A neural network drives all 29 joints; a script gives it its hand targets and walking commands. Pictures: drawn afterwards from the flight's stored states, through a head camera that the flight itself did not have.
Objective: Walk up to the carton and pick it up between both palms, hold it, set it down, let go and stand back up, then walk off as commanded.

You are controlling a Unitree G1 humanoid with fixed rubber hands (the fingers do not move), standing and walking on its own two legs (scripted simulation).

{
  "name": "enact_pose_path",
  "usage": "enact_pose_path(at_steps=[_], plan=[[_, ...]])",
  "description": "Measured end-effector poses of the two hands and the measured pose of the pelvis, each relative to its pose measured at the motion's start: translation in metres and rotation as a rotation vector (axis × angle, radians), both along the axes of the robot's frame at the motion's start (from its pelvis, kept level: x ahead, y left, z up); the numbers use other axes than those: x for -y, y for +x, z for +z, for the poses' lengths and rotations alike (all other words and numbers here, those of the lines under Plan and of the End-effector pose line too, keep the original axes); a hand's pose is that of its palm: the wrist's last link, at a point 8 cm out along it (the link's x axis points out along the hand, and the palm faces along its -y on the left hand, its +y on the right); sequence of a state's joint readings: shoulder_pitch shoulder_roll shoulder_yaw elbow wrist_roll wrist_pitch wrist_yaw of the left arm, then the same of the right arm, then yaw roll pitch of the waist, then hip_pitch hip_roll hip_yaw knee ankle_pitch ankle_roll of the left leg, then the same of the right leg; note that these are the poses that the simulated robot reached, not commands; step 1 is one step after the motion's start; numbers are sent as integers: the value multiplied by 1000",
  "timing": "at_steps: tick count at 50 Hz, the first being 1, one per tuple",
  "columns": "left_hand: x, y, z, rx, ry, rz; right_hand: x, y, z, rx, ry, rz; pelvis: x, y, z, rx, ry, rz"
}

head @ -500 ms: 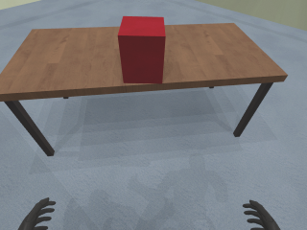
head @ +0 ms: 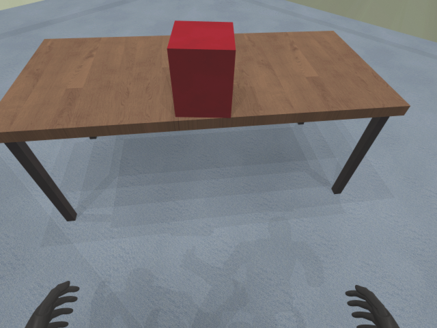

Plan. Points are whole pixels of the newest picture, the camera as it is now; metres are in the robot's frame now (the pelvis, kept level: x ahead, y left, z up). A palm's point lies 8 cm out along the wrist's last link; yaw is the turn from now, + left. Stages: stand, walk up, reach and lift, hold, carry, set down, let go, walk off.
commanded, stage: stand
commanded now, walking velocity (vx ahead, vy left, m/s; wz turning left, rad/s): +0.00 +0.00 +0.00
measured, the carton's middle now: (203, 70) +0.92 +0.04 -0.01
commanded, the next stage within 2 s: none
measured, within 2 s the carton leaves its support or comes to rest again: neither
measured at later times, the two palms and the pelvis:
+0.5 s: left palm out of the picture +0.15 +0.31 -0.06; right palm out of the picture +0.13 -0.30 -0.06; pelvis +0.00 +0.00 +0.00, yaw +0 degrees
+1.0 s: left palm (40, 327) +0.15 +0.31 -0.06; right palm out of the picture +0.13 -0.30 -0.06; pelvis +0.00 +0.00 +0.00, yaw +0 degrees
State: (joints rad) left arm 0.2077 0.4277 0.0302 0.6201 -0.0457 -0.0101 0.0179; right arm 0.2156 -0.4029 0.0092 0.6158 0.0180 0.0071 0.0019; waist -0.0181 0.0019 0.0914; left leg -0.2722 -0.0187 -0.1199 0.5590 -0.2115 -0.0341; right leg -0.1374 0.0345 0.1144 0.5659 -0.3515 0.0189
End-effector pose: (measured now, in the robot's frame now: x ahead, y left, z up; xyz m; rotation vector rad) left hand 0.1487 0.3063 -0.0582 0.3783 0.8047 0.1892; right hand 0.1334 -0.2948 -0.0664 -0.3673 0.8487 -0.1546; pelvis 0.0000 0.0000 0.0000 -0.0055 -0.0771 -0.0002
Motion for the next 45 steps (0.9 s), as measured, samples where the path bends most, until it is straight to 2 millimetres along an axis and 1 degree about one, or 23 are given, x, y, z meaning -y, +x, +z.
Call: enact_pose_path(at_steps=[24,40,45], plan=[[1,3,2,20,-4,-4,0,1,4,19,-6,-2,0,-1,0,1,0,0],[-1,2,-2,-4,-3,5,1,-2,0,-10,-7,-2,0,0,0,1,0,0],[0,4,-1,2,-5,1,1,-1,1,-6,-8,-2,0,0,0,0,0,0]])
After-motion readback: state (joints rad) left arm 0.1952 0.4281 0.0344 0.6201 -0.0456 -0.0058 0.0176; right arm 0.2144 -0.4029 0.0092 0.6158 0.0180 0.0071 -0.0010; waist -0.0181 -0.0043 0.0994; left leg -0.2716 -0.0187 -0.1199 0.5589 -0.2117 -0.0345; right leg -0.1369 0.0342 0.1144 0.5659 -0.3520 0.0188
